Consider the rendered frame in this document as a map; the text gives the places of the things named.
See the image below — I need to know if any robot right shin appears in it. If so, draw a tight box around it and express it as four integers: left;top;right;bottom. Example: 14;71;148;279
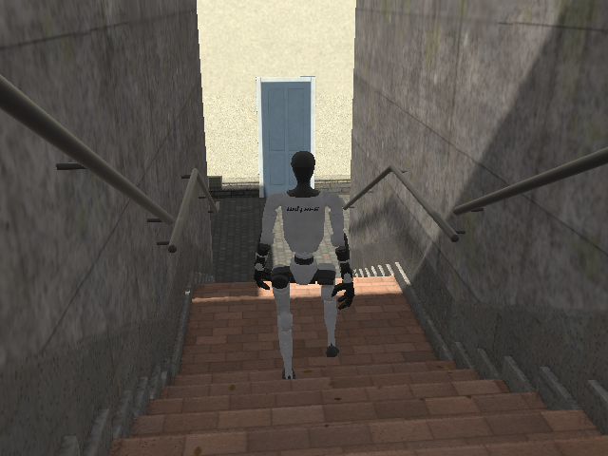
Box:
324;286;337;347

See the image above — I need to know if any robot right foot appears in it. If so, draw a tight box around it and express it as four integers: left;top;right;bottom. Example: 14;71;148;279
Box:
326;343;339;357

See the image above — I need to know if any robot right forearm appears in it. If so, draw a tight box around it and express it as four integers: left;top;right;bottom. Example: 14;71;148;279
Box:
335;233;353;283

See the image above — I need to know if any robot left forearm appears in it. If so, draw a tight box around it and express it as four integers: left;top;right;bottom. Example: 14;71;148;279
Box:
254;230;271;271

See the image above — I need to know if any robot left hand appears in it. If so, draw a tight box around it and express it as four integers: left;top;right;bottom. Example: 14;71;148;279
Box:
254;268;272;290

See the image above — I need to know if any right robot upper arm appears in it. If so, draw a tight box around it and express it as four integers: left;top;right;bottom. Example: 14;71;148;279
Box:
323;192;345;247

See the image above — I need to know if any robot right hand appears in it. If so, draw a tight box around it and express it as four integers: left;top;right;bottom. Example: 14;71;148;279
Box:
332;280;355;310

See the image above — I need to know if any left robot upper arm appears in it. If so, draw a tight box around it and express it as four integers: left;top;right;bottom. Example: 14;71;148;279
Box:
260;192;284;245

